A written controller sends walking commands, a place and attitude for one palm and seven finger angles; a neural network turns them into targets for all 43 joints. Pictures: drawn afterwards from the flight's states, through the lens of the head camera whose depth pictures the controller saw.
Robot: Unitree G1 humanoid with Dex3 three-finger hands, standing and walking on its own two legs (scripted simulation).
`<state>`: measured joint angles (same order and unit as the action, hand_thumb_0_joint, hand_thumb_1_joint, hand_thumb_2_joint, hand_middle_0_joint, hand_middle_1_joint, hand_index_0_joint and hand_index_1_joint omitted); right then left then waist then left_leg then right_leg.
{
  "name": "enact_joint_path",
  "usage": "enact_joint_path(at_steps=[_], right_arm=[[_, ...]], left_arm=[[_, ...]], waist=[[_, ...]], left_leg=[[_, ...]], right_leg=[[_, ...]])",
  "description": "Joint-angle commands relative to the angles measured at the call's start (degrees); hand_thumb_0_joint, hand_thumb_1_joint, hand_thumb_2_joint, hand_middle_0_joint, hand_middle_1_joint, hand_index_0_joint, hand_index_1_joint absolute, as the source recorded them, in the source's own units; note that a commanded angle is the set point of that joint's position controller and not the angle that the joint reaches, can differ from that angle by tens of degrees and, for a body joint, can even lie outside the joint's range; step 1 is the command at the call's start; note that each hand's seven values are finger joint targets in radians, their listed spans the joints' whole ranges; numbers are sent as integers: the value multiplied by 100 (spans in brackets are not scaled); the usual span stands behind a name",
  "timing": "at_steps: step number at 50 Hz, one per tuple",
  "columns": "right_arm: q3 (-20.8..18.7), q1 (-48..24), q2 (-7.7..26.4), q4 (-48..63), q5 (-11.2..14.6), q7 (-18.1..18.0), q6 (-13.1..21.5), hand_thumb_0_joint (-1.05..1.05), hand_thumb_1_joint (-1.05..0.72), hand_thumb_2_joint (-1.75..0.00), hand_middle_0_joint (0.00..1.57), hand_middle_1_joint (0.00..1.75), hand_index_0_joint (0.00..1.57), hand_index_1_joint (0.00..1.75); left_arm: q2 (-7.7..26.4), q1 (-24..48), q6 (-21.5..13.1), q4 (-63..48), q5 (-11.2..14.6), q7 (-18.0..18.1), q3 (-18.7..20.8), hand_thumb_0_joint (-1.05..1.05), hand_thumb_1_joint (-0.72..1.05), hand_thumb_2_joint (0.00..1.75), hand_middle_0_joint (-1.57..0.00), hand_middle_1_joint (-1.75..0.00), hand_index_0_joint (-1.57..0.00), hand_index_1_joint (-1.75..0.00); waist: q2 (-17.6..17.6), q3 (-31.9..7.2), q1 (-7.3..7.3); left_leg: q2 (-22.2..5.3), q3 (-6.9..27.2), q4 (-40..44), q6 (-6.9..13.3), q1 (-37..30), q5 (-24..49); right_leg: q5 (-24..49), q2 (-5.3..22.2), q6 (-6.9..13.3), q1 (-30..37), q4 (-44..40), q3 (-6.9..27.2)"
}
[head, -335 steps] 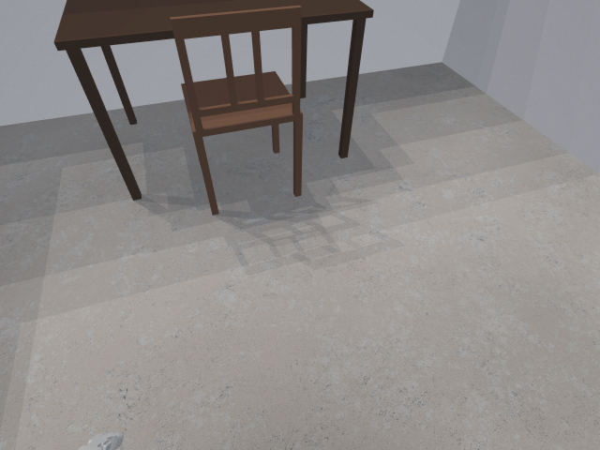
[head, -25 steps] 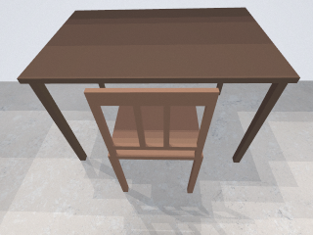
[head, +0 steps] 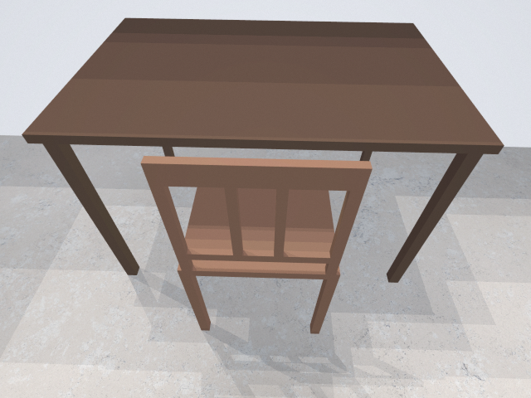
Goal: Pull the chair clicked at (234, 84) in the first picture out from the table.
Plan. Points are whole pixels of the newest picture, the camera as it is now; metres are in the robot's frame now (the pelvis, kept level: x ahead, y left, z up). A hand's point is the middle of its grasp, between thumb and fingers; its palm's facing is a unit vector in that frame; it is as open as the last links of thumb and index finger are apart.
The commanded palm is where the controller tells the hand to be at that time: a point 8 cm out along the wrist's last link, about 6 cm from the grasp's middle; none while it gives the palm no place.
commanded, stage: look again from close up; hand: left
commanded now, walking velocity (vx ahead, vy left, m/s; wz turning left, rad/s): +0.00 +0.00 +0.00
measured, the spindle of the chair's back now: (234, 222) +0.50 +0.10 -0.11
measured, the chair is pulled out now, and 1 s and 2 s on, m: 0.00 0.00 0.00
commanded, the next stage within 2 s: none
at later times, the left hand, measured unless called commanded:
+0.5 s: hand out of the picture +0.00 +0.15 -0.18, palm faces +0.01 -0.99 -0.16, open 7.3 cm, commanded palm none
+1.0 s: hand out of the picture +0.00 +0.15 -0.18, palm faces +0.03 -0.99 -0.16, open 7.3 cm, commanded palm none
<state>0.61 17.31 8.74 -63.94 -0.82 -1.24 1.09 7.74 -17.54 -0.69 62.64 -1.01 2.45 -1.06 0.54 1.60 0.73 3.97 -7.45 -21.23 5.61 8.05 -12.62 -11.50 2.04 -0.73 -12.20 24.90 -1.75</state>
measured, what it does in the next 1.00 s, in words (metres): stands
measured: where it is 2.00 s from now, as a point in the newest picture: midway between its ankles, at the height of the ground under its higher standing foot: outside the picture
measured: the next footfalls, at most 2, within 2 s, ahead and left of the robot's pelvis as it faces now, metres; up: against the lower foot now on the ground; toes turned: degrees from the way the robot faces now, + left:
none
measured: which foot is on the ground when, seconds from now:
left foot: down 0.00-1.00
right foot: down 0.00-1.00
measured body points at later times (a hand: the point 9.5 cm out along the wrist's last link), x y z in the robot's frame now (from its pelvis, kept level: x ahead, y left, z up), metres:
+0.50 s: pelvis +0.01 +0.00 +0.00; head +0.02 +0.00 +0.45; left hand +0.00 +0.20 -0.16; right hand +0.01 -0.22 -0.16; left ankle -0.01 +0.05 -0.74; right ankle +0.02 -0.13 -0.74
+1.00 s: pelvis +0.02 +0.00 +0.00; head +0.02 +0.00 +0.45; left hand +0.00 +0.20 -0.16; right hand +0.00 -0.21 -0.16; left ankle -0.01 +0.05 -0.74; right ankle +0.02 -0.13 -0.74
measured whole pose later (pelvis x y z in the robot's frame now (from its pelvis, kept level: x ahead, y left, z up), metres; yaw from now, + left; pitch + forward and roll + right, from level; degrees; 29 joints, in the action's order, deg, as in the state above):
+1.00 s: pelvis +0.02 +0.00 +0.00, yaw +0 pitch -2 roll +0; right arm 1.0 17.7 6.9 -66.9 -0.6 -2.2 2.0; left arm 6.3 -18.9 -0.9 64.5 -0.8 2.8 -1.1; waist -0.3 1.0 0.1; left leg 3.8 -7.2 -20.2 5.3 5.3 -14.0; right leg -13.0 1.7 -0.7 -9.6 24.1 -1.8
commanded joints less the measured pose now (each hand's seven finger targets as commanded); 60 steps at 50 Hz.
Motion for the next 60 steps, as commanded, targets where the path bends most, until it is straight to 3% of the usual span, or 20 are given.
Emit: enact_joint_path(at_steps=[1,15,24,44,60], right_arm=[[-67,284,540,112,31,-30,102,0,-90,-90,20,30,20,30],[-44,290,442,-59,53,-50,106,0,-90,-90,20,30,20,30],[-30,291,431,-103,49,-64,115,0,-90,-90,20,30,20,30],[-20,464,368,-184,48,-106,146,0,-90,-90,20,30,20,30],[-16,505,317,-200,57,-105,138,0,-90,-90,20,30,20,30]], left_arm=[[443,-328,-78,-128,31,17,73,0,90,90,-20,-30,-20,-30],[418,-428,-100,-17,34,34,42,0,90,90,-20,-30,-20,-30],[366,-499,-90,30,37,35,36,0,90,90,-20,-30,-20,-30],[273,-591,-69,92,41,47,63,0,90,90,-20,-30,-20,-30],[260,-637,-54,97,29,40,73,0,90,90,-20,-30,-20,-30]], waist=[[-56,226,-42],[-190,292,-48],[-28,326,-51],[-74,305,-70],[-58,495,-98]], left_leg=[[-1061,1091,623,-289,153,449],[-1049,998,543,-260,50,601],[-1054,1018,605,-276,-4,604],[-1088,1042,600,-279,-132,1030],[-1096,1065,710,-256,11,617]], right_leg=[[506,430,308,-37,-281,527],[626,454,306,-13,-387,573],[567,444,297,-26,-397,541],[613,423,273,4,-310,457],[428,397,267,-86,-356,467]])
